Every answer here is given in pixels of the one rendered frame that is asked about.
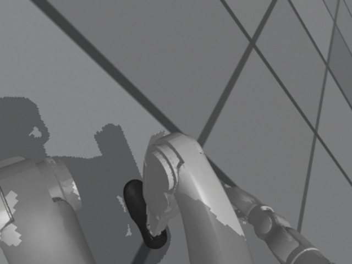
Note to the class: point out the right robot hand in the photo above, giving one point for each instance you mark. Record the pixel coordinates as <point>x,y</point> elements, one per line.
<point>242,200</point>

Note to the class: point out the right robot arm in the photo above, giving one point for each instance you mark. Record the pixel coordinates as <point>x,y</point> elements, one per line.
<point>286,243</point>

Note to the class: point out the right robot foot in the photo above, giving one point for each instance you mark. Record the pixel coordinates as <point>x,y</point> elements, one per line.
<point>136,205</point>

